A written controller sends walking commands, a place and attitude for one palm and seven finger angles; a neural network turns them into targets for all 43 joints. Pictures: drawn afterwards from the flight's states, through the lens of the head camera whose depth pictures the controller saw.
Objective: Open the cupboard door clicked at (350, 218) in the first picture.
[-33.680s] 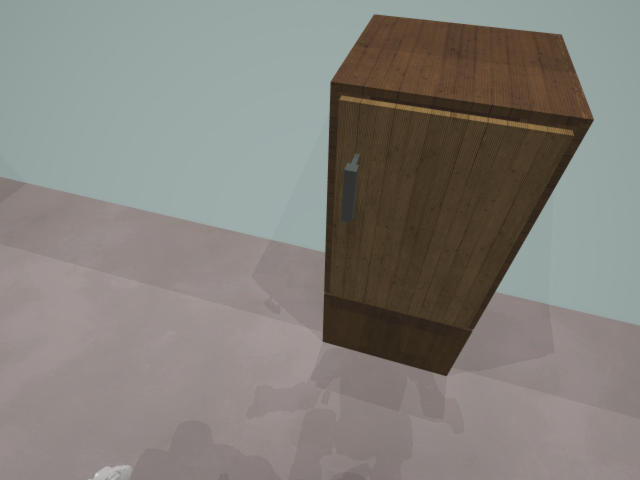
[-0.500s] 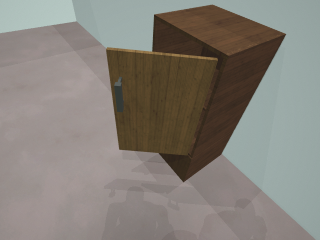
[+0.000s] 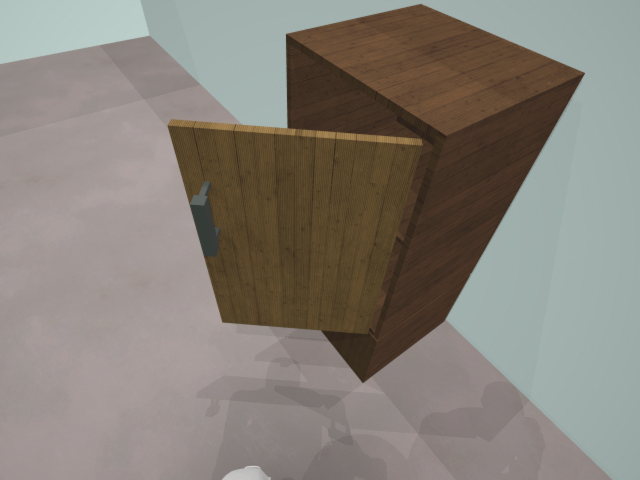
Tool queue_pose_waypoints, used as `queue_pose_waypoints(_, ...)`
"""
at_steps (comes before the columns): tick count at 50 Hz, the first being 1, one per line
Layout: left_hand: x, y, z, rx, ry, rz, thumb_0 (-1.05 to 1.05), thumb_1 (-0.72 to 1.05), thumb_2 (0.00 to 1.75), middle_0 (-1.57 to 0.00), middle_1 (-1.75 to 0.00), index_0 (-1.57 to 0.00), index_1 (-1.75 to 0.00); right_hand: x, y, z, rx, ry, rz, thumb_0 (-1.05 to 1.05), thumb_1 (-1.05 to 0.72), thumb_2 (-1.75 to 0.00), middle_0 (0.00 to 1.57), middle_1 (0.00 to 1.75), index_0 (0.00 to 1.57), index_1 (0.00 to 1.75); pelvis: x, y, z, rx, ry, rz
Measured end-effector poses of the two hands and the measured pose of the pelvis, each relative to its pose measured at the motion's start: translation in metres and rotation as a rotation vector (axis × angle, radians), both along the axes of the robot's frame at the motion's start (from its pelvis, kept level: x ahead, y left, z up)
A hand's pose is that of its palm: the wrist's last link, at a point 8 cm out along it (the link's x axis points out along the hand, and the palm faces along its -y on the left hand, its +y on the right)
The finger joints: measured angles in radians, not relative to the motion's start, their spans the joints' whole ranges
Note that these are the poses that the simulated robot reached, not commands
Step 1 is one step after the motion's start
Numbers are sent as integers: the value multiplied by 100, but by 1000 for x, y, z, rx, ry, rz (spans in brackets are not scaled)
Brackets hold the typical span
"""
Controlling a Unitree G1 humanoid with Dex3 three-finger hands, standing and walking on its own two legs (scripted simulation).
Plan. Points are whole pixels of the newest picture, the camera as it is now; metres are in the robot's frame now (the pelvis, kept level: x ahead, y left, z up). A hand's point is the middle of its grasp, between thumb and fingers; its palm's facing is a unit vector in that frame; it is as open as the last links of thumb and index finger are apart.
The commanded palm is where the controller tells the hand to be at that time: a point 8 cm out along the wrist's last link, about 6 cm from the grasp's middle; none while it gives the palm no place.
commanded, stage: come to a stop and stand still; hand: left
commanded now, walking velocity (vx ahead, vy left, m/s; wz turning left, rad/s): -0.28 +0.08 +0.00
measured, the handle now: (208, 219) +0.53 +0.24 -0.03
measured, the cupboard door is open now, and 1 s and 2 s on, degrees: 50 50 50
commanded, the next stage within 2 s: look again from close up in 0.94 s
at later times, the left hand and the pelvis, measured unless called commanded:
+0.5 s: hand out of the picture -0.01 +0.17 -0.18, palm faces +0.03 -0.97 -0.25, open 7.4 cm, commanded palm none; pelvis -0.02 -0.01 -0.01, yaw -2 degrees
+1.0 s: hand out of the picture -0.06 +0.13 -0.18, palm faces +0.03 -0.99 -0.13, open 7.4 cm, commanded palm none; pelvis -0.05 -0.02 +0.00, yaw -1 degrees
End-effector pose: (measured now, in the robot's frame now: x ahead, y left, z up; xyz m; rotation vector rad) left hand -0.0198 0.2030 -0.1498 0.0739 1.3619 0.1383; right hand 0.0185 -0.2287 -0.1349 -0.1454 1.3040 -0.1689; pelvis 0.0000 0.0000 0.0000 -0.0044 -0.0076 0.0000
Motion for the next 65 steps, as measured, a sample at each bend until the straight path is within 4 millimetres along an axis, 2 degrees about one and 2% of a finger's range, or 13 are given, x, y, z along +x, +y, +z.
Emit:
queue_pose_waypoints(4,-3,-1,-17,-45,68,18,1,92,90,-20,-30,-20,-30,45,5,-1,-46,-72,29,1,-93,-90,20,30,19,30,18,11,-11,-31,-16,-13)
queue_pose_waypoints(7,1,5,-27,-46,95,31,1,91,90,-20,-30,-20,-30,68,16,-1,-55,-97,48,1,-92,-90,20,30,19,30,23,16,-16,-13,-19,-13)
queue_pose_waypoints(11,10,16,-25,-18,95,15,1,91,90,-20,-30,-20,-30,86,31,-3,-29,-135,67,1,-92,-90,20,30,19,30,15,18,-16,2,-9,-25)
queue_pose_waypoints(15,17,27,-17,32,66,-6,1,91,90,-20,-30,-19,-30,89,38,-9,20,-167,61,0,-91,-90,20,30,20,30,3,15,-16,4,6,-35)
queue_pose_waypoints(18,20,31,-10,73,35,-22,1,91,90,-20,-30,-19,-30,80,36,-15,51,-177,45,0,-91,-90,20,30,20,30,-7,9,-17,9,13,-39)
queue_pose_waypoints(22,13,27,-3,118,-8,-31,0,91,90,-20,-30,-19,-30,54,22,-27,86,-146,10,0,-91,-90,21,30,20,30,-19,-3,-21,20,11,-37)
queue_pose_waypoints(26,0,14,5,109,-7,-32,0,91,90,-20,-30,-19,-30,28,-1,-19,60,-108,-30,-2,-93,-90,21,30,20,30,-21,-11,-12,22,4,-33)
queue_pose_waypoints(31,-3,-2,-5,54,-10,-42,1,91,90,-20,-30,-19,-30,-8,-22,-16,0,-48,-42,-1,-93,-90,20,30,20,30,-21,-16,-13,6,3,-29)
queue_pose_waypoints(36,-11,-12,-8,25,-1,-39,2,93,90,-20,-30,-20,-30,-43,-22,-11,-17,45,-27,0,-92,-90,20,30,19,30,-32,-21,-8,10,-19,-30)
queue_pose_waypoints(43,-30,-18,-7,4,29,-40,1,92,90,-20,-30,-20,-30,-78,-6,-13,26,106,-34,0,-91,-90,20,30,19,30,-43,-23,-5,-1,-36,-26)
queue_pose_waypoints(50,-47,-18,-7,-1,58,-23,1,91,90,-20,-30,-19,-30,-96,15,-16,68,139,-41,0,-91,-90,20,30,20,30,-47,-19,-4,-5,-38,-23)
queue_pose_waypoints(56,-56,-11,-7,7,67,-53,1,91,90,-20,-30,-20,-30,-98,23,-22,70,123,-54,1,-92,-90,20,30,20,30,-50,-5,-9,-36,-26,-35)
queue_pose_waypoints(65,-26,36,-5,69,10,-72,1,91,90,-20,-30,-20,-30,-89,46,-28,71,62,-56,1,-92,-90,20,30,20,30,-44,21,-14,-16,-20,-38)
